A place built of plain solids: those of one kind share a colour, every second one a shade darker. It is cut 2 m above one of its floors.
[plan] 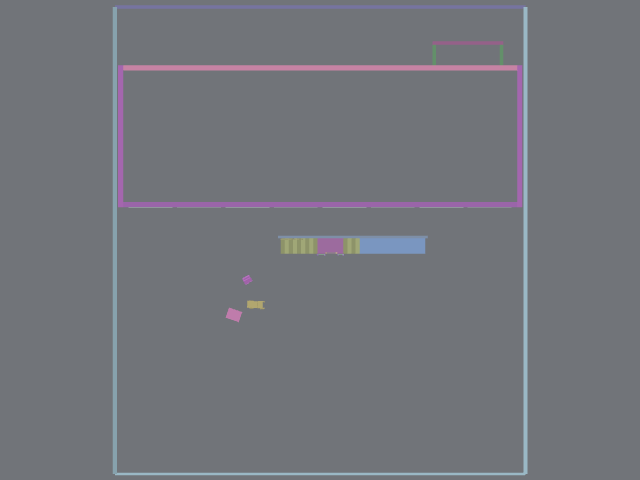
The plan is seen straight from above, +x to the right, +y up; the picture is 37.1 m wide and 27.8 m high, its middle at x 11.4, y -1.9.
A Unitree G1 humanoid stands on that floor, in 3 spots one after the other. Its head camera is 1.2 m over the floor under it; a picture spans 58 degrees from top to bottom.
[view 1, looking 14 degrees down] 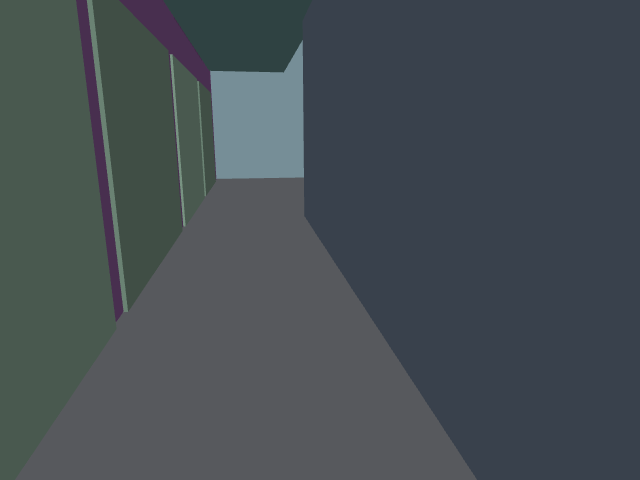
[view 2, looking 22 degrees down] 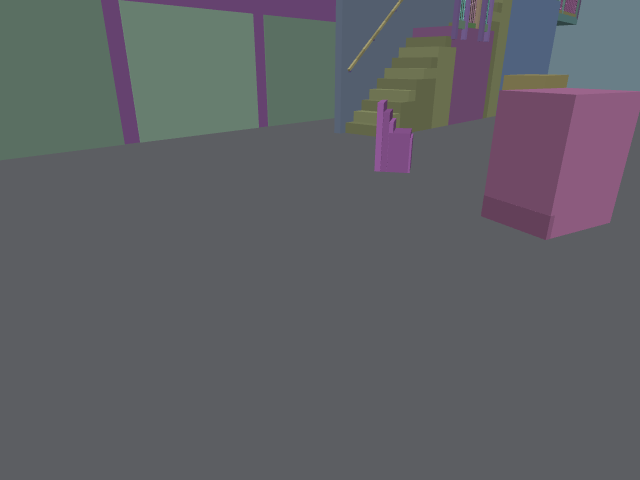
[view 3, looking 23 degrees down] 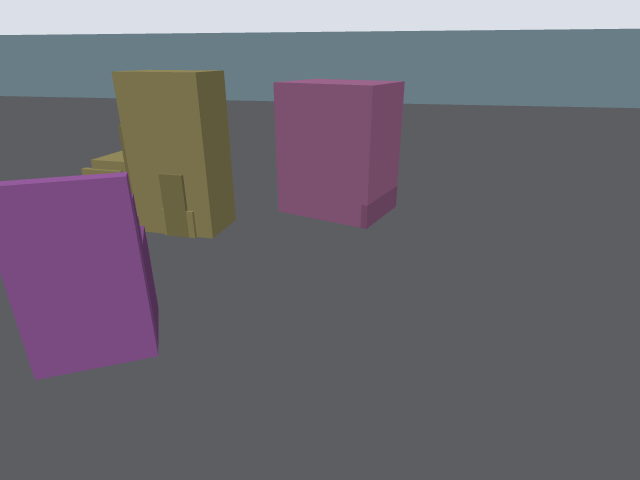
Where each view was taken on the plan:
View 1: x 11.41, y -0.90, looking -9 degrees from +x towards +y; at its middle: ground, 4.96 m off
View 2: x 2.62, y -7.20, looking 43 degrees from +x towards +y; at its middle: ground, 3.20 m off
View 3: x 5.90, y -2.77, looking -79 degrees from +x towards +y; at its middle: ground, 3.07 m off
